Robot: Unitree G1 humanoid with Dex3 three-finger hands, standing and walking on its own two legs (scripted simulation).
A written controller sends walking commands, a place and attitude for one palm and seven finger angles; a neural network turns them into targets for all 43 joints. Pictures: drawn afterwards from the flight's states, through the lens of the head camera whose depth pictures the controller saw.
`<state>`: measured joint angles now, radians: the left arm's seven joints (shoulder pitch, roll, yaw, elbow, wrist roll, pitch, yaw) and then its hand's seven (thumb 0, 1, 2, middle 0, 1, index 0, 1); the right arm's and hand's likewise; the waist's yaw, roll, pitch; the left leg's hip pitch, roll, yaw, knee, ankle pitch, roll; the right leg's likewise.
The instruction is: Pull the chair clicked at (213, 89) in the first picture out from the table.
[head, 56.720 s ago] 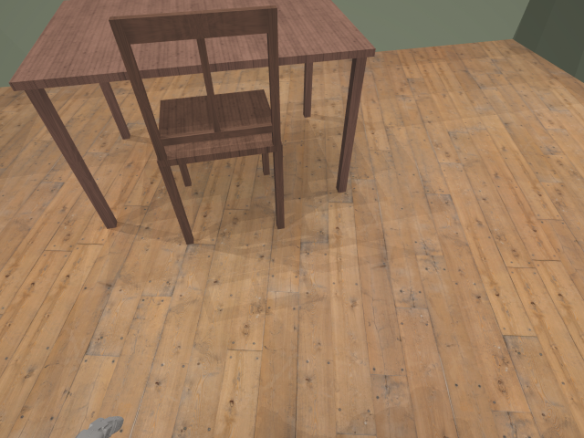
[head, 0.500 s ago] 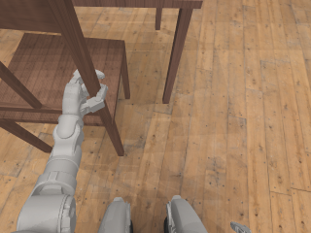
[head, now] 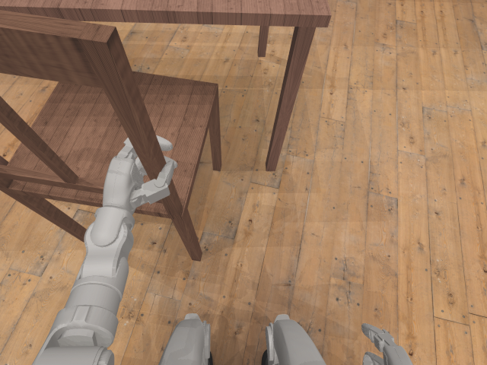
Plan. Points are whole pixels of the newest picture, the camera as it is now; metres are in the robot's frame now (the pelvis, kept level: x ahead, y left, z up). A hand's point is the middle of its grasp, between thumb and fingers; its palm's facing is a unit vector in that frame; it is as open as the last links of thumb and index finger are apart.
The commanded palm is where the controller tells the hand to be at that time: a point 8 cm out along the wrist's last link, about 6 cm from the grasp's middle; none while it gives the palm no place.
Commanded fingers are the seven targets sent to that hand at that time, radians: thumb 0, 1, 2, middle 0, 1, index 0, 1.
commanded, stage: step backward, pulling the chair out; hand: left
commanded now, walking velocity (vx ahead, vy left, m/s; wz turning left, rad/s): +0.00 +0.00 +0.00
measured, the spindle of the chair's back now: (27, 136) +0.47 +0.34 +0.04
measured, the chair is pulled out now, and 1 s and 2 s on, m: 0.17 0.30 0.37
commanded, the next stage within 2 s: none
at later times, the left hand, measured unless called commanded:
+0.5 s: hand (166, 191) +0.38 +0.11 +0.03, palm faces -0.11 -0.99 -0.10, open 5.8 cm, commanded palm +0.36 +0.17 +0.03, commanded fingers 0.00 0.90 0.90 -0.50 -1.45 -0.50 -1.45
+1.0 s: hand (184, 249) +0.29 +0.08 +0.04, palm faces -0.14 -0.98 -0.13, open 5.9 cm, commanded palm +0.29 +0.14 +0.04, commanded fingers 0.00 0.90 0.90 -0.50 -1.45 -0.50 -1.45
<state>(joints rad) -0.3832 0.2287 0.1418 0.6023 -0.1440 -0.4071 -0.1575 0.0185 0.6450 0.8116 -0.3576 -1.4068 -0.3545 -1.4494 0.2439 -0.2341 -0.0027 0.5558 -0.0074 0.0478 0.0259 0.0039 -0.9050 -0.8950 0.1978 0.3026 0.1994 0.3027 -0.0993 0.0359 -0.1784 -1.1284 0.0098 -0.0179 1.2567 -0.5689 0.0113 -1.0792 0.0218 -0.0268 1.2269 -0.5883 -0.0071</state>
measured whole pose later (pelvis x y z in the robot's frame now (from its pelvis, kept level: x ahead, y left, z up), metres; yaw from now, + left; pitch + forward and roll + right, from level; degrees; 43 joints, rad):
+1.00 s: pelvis -0.06 +0.01 +0.10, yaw -5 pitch +5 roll -1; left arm -0.41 0.12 -0.01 1.03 -0.07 -0.28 0.08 0.10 0.60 0.74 -0.31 -1.07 -0.49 -1.45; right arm 0.22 -0.27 -0.01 0.70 0.07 0.08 -0.15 0.00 -0.90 -0.89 0.20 0.30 0.20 0.30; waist -0.08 0.04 0.07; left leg -0.48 0.03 0.08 0.60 -0.23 0.01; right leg -0.47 0.02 0.00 0.55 -0.18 0.00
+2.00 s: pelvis -0.14 +0.02 +0.09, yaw -5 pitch +4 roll +1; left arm -0.45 0.12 -0.03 0.98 -0.03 -0.21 0.07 0.11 0.55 0.79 -0.33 -1.20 -0.49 -1.45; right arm 0.19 -0.24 0.02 0.71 0.03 0.04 -0.11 0.00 -0.90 -0.89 0.20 0.30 0.20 0.30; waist -0.07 0.01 0.10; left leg -0.38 -0.02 -0.02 0.67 -0.37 -0.01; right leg -0.55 -0.04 -0.03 0.53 -0.04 -0.01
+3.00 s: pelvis -0.28 +0.05 +0.10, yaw -11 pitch +1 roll -1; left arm -0.38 0.15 -0.06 0.97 -0.05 -0.23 0.05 0.14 0.55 0.80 -0.33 -1.20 -0.49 -1.45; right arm 0.22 -0.22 0.02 0.69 0.02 0.02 -0.13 0.01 -0.90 -0.90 0.20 0.30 0.20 0.30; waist -0.05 0.01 0.12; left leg -0.43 0.02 0.01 0.55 -0.13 0.01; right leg -0.42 0.03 0.01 0.59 -0.28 -0.01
